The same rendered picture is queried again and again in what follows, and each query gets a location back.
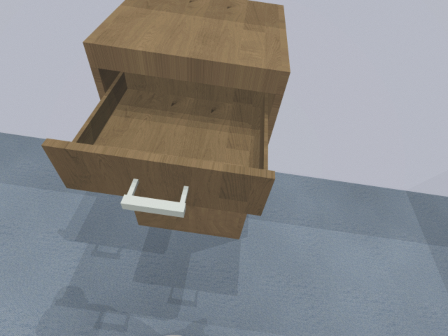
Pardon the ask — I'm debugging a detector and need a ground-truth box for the cabinet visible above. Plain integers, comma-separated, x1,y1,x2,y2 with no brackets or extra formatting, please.
83,0,291,239

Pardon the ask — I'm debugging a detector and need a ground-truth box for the drawer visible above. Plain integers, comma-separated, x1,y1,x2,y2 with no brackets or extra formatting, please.
41,72,275,216

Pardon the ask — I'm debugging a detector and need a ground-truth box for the handle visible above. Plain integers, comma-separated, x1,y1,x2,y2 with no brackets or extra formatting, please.
120,178,189,218

